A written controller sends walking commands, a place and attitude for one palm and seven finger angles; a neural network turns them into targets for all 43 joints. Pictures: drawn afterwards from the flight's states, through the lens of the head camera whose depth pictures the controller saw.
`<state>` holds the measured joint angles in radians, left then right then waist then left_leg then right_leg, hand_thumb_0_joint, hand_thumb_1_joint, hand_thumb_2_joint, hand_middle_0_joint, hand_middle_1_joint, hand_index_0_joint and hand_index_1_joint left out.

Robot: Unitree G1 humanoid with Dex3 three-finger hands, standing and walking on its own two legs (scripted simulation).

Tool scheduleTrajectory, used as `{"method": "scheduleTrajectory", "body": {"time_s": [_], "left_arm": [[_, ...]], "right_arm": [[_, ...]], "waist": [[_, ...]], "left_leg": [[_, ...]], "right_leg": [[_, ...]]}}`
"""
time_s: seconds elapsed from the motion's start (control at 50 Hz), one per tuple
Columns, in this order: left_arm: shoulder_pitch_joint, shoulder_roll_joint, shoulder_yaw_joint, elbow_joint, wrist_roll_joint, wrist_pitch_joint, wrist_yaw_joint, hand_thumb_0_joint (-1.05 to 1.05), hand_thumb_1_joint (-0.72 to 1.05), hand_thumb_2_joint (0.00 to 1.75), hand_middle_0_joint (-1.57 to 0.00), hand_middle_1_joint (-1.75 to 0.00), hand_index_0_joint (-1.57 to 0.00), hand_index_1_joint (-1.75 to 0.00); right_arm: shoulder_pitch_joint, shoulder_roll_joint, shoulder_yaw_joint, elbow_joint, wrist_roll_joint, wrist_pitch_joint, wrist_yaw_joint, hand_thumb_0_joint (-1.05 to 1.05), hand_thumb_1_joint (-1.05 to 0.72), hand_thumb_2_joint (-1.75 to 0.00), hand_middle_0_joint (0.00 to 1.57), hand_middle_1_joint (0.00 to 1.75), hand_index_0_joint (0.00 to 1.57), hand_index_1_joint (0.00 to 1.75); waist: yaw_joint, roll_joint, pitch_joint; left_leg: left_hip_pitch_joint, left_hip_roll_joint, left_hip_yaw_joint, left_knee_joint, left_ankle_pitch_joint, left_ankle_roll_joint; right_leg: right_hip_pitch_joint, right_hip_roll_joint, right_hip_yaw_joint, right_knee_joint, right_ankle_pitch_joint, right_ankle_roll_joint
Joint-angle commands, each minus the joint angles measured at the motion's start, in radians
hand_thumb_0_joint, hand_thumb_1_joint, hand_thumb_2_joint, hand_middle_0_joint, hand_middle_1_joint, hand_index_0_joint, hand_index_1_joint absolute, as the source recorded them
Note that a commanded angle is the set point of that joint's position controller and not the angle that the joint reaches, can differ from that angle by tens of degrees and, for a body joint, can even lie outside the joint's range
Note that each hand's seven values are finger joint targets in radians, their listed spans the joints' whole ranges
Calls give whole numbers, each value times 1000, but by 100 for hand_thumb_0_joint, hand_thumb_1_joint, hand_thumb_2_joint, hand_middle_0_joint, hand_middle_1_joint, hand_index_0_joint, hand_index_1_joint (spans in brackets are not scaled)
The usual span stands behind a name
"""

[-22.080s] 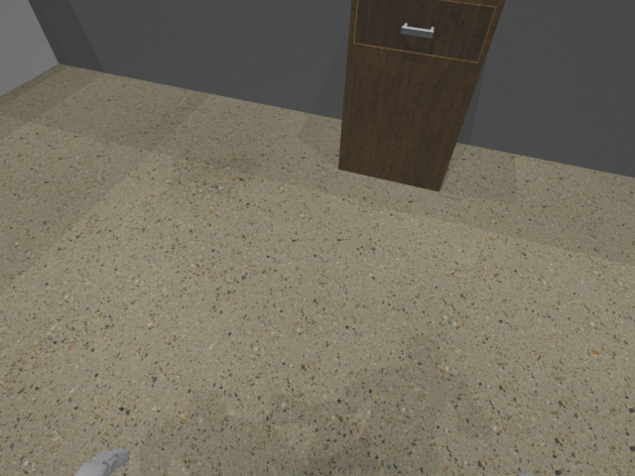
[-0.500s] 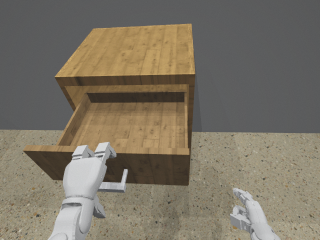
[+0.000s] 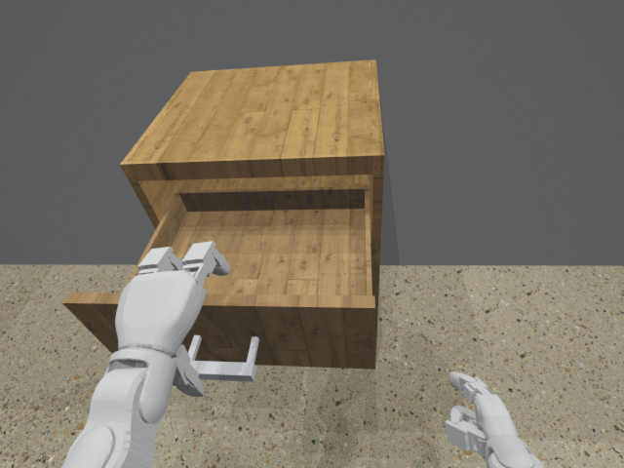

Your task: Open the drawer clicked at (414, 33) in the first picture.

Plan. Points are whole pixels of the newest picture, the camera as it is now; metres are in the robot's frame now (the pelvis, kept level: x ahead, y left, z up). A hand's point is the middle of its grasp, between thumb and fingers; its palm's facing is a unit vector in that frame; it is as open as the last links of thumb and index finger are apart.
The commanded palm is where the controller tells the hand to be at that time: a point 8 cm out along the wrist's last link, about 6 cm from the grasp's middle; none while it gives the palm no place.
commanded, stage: lift the hand off the handle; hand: left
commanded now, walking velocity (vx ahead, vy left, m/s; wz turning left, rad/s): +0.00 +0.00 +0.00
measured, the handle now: (221, 357) +0.28 +0.20 -0.05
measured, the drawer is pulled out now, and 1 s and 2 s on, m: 0.29 0.29 0.29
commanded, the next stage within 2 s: draw the hand back to the body in 0.04 s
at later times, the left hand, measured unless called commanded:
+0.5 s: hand (154, 338) +0.22 +0.22 +0.10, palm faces +0.10 -0.13 -0.99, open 13.8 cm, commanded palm +0.18 +0.22 +0.16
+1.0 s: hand (142, 326) +0.21 +0.21 +0.15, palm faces +0.34 -0.87 -0.35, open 13.1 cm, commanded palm +0.16 +0.25 +0.17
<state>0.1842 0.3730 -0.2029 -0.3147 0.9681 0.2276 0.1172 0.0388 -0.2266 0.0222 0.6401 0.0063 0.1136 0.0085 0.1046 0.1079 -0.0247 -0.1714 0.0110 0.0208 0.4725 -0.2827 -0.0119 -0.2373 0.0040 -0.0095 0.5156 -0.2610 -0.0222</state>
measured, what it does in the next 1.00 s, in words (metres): stands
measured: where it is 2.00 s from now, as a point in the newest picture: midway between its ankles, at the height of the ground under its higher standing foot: outside the picture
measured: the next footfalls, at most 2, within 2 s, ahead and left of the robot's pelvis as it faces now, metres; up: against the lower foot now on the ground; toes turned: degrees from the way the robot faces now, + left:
none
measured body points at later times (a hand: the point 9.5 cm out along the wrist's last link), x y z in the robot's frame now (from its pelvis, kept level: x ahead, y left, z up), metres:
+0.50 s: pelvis +0.00 +0.00 +0.00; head -0.01 -0.05 +0.45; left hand +0.21 +0.23 +0.16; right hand +0.23 -0.19 -0.09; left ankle -0.02 +0.13 -0.74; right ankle +0.01 -0.10 -0.74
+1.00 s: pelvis +0.01 +0.00 +0.00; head +0.00 -0.01 +0.45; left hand +0.18 +0.25 +0.17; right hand +0.22 -0.19 -0.07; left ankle -0.02 +0.13 -0.74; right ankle +0.01 -0.10 -0.74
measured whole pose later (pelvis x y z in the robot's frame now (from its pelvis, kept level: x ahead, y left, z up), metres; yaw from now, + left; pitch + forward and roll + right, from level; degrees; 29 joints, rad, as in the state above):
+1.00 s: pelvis +0.01 +0.00 +0.00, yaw +2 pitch -5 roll +0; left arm 0.46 0.30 0.14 -0.51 0.01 -0.05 0.13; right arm 0.16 -0.19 0.06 0.60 -0.02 -0.12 -0.09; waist 0.06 0.04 0.05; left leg -0.07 0.02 -0.02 0.44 -0.29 -0.02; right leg -0.10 0.01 -0.05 0.43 -0.26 -0.02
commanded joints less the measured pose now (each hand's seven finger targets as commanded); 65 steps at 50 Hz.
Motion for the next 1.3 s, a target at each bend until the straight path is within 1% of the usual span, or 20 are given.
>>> {"method": "scheduleTrajectory", "body": {"time_s": [0.0,0.04,0.12,0.2,0.26,0.3,0.36,0.4,0.44,0.6,0.62,0.72,0.74,0.76,0.8,0.82,0.9,1.04,1.16,1.28], "left_arm": [[-92,140,137,-151,0,10,11,0,-50,30,-30,-120,-30,-120],[-158,114,94,-162,11,13,6,0,-50,30,-30,-120,-30,-120],[-189,112,87,-206,37,-7,13,0,-50,30,-30,-120,-30,-120],[-186,203,189,-247,28,-48,39,0,-50,30,-30,-120,-30,-120],[-128,166,177,-177,11,-55,40,0,-50,30,-30,-120,-30,-120],[-134,231,244,-187,-10,-48,37,0,-50,30,-30,-120,-30,-120],[-71,160,177,-207,-21,-43,15,0,-50,30,-30,-120,-30,-120],[-92,219,224,-242,-42,-40,2,0,-50,30,-30,-120,-30,-120],[-80,187,189,-231,-35,-43,-11,0,-50,30,-30,-120,-30,-120],[-17,304,338,-271,-46,-91,16,0,-50,30,-30,-120,-30,-120],[3,236,282,-278,-35,-91,16,0,-50,30,-30,-120,-30,-120],[17,238,287,-288,-51,-91,14,0,-50,30,-30,-120,-30,-120],[9,-113,252,-312,-817,-194,-10,0,-47,32,-30,-118,-30,-118],[115,6,324,-270,-855,-247,-3,0,-43,33,-29,-115,-29,-115],[190,117,463,-326,-932,-291,18,0,-36,36,-29,-111,-29,-111],[119,70,422,-424,-941,-320,19,0,-32,37,-29,-109,-29,-109],[150,140,520,-456,-969,-355,50,0,-18,43,-28,-100,-28,-100],[219,37,467,-370,-1001,-371,14,0,6,54,-26,-84,-26,-84],[280,82,532,-415,-1003,-387,17,0,27,63,-25,-70,-25,-70],[307,113,585,-436,-1007,-388,27,0,48,72,-23,-57,-23,-57]], "right_arm": [[-217,-84,-16,-184,21,-41,5,0,-90,-90,20,30,20,30],[-212,-80,-13,-176,18,-34,8,0,-90,-90,20,30,20,30],[-205,-77,-10,-201,7,-48,2,0,-90,-90,20,30,20,30],[-204,-85,-21,-186,2,-54,-10,0,-90,-90,20,30,20,30],[-190,-81,-22,-171,2,-58,-13,0,-90,-90,20,30,20,30],[-203,-93,-25,-171,11,-54,-17,0,-90,-90,20,30,20,30],[-194,-90,-25,-181,7,-54,-11,0,-90,-90,20,30,20,30],[-211,-103,-25,-189,14,-52,-16,0,-90,-90,20,30,20,30],[-202,-93,-21,-185,8,-47,-16,0,-90,-90,20,30,20,30],[-191,-112,-20,-191,8,-56,-32,0,-90,-90,20,30,20,30],[-185,-94,-10,-206,1,-59,-28,0,-90,-90,20,30,20,30],[-178,-100,-14,-205,2,-63,-29,0,-90,-90,20,30,20,30],[-112,-26,-11,-267,22,-135,-49,0,-90,-90,20,30,20,30],[-109,-55,-7,-240,9,-187,-67,0,-90,-90,20,30,20,30],[-99,-79,-2,-222,1,-218,-96,0,-90,-90,20,30,20,30],[-95,-61,9,-234,-8,-237,-105,0,-90,-90,20,30,20,30],[-37,-69,6,-193,-26,-290,-115,0,-90,-90,20,30,20,30],[-17,-74,-14,-181,-19,-303,-96,0,-90,-90,20,30,20,30],[-12,-79,-30,-176,-19,-304,-96,0,-90,-90,20,30,20,30],[-10,-73,-34,-170,-12,-303,-103,0,-90,-90,20,30,20,30]], "waist": [[10,-126,-108],[-3,-117,-85],[18,-110,-191],[20,-42,-203],[18,-85,-144],[13,-63,-130],[12,-92,-141],[4,-74,-145],[-1,-100,-122],[17,-64,-136],[29,-71,-161],[18,-75,-139],[-89,-247,-49],[-64,-278,-66],[-40,-206,-51],[-38,-129,-88],[-36,61,-55],[-50,-108,21],[-38,-87,-90],[-39,-64,-93]], "left_leg": [[-40,-15,19,-80,233,31],[-40,-18,23,-93,218,31],[-19,-29,23,-79,226,45],[-4,-26,10,-79,225,38],[-18,-33,19,-81,226,37],[-21,-24,14,-88,202,32],[-9,-33,19,-87,249,37],[-7,-25,15,-88,220,33],[-7,-29,18,-95,222,38],[-17,-20,8,-81,211,28],[-10,-30,11,-78,224,34],[-12,-30,6,-78,221,33],[98,5,-10,-61,140,70],[98,17,-7,-74,94,67],[81,15,-16,-91,87,52],[95,-3,-6,-89,141,51],[90,1,-4,-94,245,23],[69,15,-12,-106,271,26],[93,11,-5,-85,347,25],[93,12,-7,-73,400,22]], "right_leg": [[137,19,11,-91,207,3],[121,15,9,-105,176,3],[166,8,12,-91,161,0],[172,16,29,-98,185,-6],[144,11,20,-113,183,-1],[144,13,31,-120,164,-3],[154,7,11,-113,219,3],[154,9,20,-118,196,4],[144,4,12,-127,180,6],[149,1,20,-120,187,2],[159,-7,8,-113,179,2],[134,-6,2,-118,168,3],[117,14,-29,-127,133,10],[124,11,-31,-131,86,19],[128,-1,-21,-155,53,17],[152,-16,-24,-155,96,15],[173,-26,-32,-152,195,3],[158,-16,-46,-165,223,13],[210,-23,-43,-137,309,13],[206,-25,-47,-130,359,14]]}}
